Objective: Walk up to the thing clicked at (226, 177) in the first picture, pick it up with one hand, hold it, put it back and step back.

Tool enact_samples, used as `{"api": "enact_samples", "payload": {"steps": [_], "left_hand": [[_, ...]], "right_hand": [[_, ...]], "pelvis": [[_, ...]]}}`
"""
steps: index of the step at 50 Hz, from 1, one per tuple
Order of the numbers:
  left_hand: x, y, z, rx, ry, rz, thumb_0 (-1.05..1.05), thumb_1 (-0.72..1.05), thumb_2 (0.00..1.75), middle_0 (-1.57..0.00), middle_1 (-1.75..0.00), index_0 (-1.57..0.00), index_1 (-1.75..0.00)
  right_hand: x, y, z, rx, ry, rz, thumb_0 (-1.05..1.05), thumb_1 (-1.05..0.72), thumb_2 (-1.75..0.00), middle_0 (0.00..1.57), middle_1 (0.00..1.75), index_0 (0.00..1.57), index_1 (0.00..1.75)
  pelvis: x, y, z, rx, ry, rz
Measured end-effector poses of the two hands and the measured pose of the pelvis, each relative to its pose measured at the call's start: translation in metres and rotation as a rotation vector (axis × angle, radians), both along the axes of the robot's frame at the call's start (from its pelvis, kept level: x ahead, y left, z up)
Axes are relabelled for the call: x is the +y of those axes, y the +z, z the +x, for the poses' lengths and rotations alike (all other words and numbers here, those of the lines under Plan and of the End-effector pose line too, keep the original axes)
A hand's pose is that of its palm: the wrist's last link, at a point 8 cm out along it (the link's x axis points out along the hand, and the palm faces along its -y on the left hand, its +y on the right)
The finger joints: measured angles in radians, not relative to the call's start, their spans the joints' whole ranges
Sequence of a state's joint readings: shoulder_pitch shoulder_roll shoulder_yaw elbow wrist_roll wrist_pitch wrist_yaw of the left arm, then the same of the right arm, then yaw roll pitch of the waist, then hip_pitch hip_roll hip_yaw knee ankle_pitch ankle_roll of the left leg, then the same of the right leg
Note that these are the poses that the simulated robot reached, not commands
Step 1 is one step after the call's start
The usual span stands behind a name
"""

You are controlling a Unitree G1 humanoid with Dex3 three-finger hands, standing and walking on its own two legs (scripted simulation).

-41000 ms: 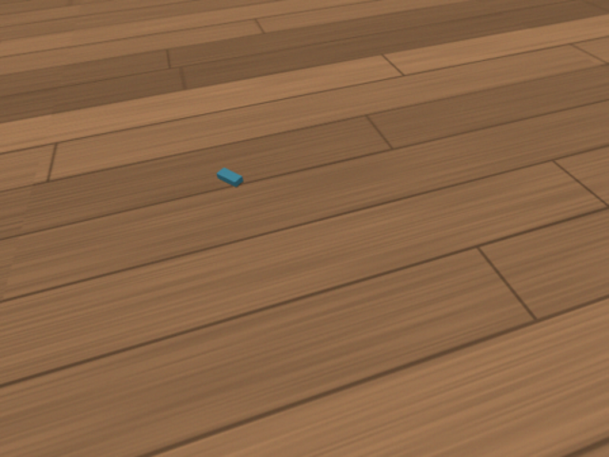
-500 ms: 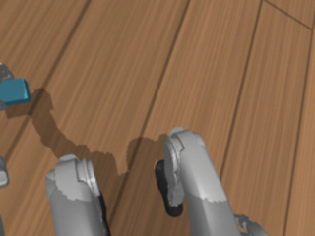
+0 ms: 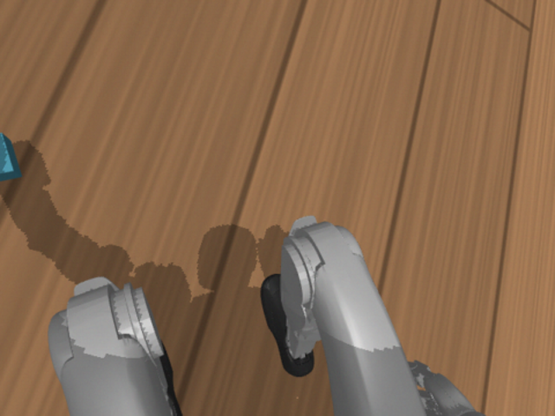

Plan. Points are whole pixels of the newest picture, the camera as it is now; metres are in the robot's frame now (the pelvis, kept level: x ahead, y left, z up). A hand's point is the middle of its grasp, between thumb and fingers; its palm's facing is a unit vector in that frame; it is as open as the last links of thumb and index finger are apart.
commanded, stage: lower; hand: left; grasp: from above
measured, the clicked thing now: out of the picture +0.49 +0.34 -0.24
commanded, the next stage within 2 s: rest in 0.02 s
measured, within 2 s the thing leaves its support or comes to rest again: rests again in 0.80 s
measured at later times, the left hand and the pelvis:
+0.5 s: hand out of the picture +0.49 +0.33 -0.24, palm faces -0.46 -0.10 -0.88, open 8.2 cm; pelvis +0.00 +0.00 -0.01, yaw -3 degrees
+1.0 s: hand out of the picture +0.48 +0.33 -0.27, palm faces -0.46 -0.12 -0.88, open 8.4 cm; pelvis +0.00 +0.01 -0.02, yaw -5 degrees
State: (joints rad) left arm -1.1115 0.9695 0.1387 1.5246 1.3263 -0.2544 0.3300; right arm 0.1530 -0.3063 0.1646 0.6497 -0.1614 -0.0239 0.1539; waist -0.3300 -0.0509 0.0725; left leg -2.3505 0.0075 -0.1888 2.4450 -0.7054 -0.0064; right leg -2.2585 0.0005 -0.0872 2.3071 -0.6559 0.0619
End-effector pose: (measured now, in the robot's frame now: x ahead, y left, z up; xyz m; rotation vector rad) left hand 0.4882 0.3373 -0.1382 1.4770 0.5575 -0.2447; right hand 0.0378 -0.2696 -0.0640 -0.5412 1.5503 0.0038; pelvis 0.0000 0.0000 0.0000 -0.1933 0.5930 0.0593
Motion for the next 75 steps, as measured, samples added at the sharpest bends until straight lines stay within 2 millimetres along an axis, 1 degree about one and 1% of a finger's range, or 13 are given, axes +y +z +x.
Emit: {"api": "enact_samples", "payload": {"steps": [11,22,31,40,50,62,67,75], "left_hand": [[-0.001,-0.024,0.001,-0.023,-0.015,-0.015,0.02,0.31,0.06,-0.91,-0.22,-0.95,-0.18],[-0.004,-0.043,0.003,-0.025,0.0,-0.008,0.01,0.31,0.06,-0.9,-0.22,-0.94,-0.18],[-0.006,-0.054,0.006,-0.028,0.015,-0.005,0.01,0.31,0.08,-0.89,-0.24,-0.92,-0.2],[-0.006,-0.063,0.004,-0.022,0.02,-0.006,0.01,0.31,0.13,-0.86,-0.27,-0.89,-0.24],[-0.001,-0.07,0.0,-0.023,0.022,-0.017,0.0,0.29,0.21,-0.82,-0.31,-0.85,-0.29],[0.0,-0.071,-0.002,-0.028,0.023,-0.014,0.0,0.26,0.29,-0.79,-0.39,-0.81,-0.37],[0.001,-0.07,-0.001,-0.033,0.027,-0.013,0.0,0.22,0.34,-0.71,-0.45,-0.74,-0.43],[0.003,-0.065,0.003,-0.041,0.039,-0.006,0.0,0.06,0.5,-0.54,-0.59,-0.56,-0.57]], "right_hand": [[0.002,0.004,-0.001,0.01,0.037,-0.026,0.0,-0.91,-0.9,0.2,0.3,0.2,0.3],[0.007,0.007,-0.005,0.004,0.065,-0.028,0.0,-0.9,-0.89,0.2,0.3,0.2,0.3],[0.012,0.008,-0.008,-0.001,0.086,-0.023,0.0,-0.9,-0.89,0.2,0.3,0.2,0.3],[0.015,0.012,-0.009,-0.006,0.111,-0.027,0.0,-0.9,-0.9,0.2,0.3,0.21,0.3],[0.018,0.016,-0.005,-0.009,0.144,-0.026,0.0,-0.9,-0.9,0.2,0.3,0.21,0.3],[0.02,0.015,-0.007,-0.013,0.161,-0.012,0.0,-0.9,-0.9,0.2,0.3,0.2,0.3],[0.022,0.014,-0.011,-0.007,0.158,-0.003,0.0,-0.9,-0.9,0.2,0.3,0.2,0.3],[0.025,0.013,-0.016,-0.001,0.139,0.006,0.0,-0.9,-0.9,0.2,0.3,0.21,0.3]], "pelvis": [[0.003,-0.008,-0.001,-0.023,-0.011,-0.02],[0.004,-0.013,0.0,-0.041,-0.021,-0.035],[0.005,-0.016,-0.002,-0.059,-0.031,-0.047],[0.007,-0.018,-0.004,-0.076,-0.038,-0.06],[0.01,-0.019,-0.005,-0.088,-0.041,-0.072],[0.011,-0.02,-0.006,-0.099,-0.045,-0.078],[0.011,-0.021,-0.006,-0.1,-0.047,-0.079],[0.011,-0.021,-0.006,-0.098,-0.051,-0.081]]}}
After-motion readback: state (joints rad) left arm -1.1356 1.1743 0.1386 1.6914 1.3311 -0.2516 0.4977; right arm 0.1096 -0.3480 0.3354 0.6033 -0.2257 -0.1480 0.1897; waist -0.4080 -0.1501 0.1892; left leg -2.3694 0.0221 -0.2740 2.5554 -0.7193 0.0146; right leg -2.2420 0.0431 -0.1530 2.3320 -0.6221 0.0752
